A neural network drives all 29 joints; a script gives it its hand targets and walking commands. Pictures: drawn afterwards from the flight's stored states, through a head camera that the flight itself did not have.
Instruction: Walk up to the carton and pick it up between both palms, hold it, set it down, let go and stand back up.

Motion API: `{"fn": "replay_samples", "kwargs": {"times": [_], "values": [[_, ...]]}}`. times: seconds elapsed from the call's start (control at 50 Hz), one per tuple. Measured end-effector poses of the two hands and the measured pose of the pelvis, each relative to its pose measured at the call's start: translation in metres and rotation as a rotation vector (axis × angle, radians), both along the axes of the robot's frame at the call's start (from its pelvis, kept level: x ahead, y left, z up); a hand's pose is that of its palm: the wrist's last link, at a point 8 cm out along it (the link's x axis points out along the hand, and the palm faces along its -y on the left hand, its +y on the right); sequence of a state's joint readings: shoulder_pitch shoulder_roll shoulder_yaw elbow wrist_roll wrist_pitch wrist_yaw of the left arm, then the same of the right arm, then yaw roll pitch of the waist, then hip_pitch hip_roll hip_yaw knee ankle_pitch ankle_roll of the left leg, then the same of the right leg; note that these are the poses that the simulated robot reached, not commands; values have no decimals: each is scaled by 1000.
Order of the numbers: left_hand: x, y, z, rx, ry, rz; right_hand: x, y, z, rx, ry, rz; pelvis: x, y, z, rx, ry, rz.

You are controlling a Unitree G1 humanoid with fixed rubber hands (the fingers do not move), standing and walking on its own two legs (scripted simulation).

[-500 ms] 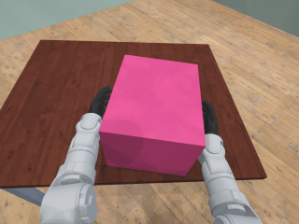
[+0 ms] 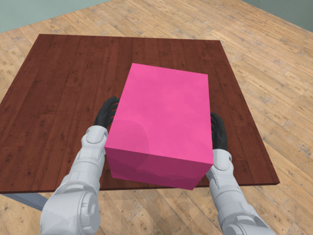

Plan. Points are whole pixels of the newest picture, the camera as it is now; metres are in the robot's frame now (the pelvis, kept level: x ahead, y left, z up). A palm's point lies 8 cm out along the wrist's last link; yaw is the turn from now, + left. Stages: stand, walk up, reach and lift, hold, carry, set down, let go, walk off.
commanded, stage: set down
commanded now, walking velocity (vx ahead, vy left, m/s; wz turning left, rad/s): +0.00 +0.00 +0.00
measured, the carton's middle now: (161, 124) +0.42 -0.01 +0.01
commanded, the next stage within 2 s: none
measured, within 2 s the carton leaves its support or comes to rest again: rests again in 0.02 s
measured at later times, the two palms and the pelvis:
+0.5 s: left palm (102, 124) +0.41 +0.15 +0.01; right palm (217, 144) +0.35 -0.16 +0.02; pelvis +0.00 +0.00 +0.00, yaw +0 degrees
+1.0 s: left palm (102, 124) +0.41 +0.16 +0.01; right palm (216, 144) +0.35 -0.16 +0.01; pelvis -0.01 +0.00 +0.00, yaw +0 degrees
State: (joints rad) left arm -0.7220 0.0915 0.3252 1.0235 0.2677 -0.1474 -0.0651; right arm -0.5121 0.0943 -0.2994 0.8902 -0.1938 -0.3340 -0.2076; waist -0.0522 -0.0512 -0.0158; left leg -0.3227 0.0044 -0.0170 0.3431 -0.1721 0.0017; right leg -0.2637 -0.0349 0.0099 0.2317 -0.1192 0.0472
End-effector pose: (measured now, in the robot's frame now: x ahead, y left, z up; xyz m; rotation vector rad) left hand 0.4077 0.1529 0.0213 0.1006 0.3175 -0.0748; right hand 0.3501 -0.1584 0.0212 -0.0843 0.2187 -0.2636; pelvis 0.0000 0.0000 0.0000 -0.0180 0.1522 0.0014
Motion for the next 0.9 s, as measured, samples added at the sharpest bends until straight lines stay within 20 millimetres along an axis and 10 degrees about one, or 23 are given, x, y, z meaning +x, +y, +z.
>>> {"fn": "replay_samples", "kwargs": {"times": [0.9], "values": [[5,3,-9,6,-27,-9,4,2,-9,6,-10,-22,-9,1,-3,-8,47,-3]]}}
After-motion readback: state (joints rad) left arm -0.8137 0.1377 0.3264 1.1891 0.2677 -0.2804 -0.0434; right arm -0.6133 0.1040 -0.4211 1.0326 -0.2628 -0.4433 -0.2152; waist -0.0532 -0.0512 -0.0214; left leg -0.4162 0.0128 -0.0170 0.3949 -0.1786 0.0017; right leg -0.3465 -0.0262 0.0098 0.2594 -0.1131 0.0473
